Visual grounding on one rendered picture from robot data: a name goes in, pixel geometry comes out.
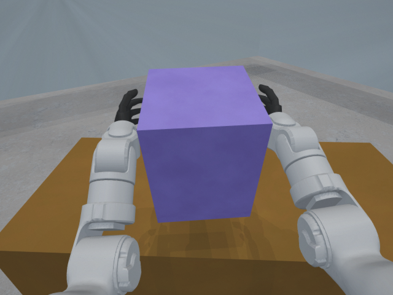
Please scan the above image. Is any right robot forearm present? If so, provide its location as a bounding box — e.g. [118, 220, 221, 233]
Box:
[267, 112, 380, 250]

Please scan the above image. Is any right robot hand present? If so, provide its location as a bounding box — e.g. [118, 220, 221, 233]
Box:
[258, 84, 282, 115]

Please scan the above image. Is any robot right upper arm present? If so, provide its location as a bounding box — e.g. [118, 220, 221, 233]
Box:
[297, 203, 393, 295]

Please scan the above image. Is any carton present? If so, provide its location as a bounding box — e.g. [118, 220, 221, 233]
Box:
[137, 66, 273, 223]

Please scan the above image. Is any pedestal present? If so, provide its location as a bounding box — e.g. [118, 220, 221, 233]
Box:
[0, 138, 393, 295]

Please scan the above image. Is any left robot hand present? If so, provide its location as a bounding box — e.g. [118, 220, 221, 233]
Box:
[114, 89, 143, 125]

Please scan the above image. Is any robot left upper arm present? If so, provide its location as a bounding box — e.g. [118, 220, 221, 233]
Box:
[49, 235, 141, 295]

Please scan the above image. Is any left robot forearm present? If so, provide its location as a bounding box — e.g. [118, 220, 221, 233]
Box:
[67, 120, 141, 284]

